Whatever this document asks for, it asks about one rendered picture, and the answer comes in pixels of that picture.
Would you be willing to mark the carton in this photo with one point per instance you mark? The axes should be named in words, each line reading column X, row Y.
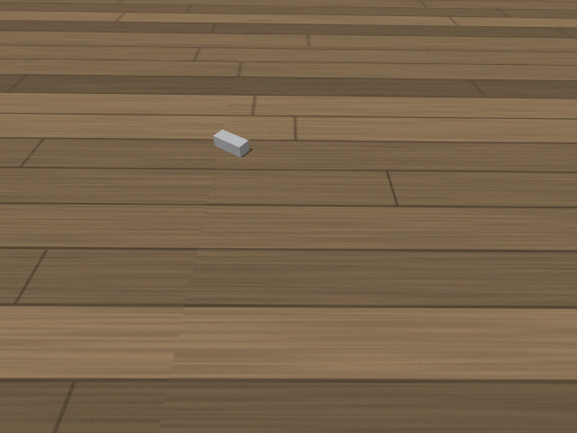
column 231, row 143

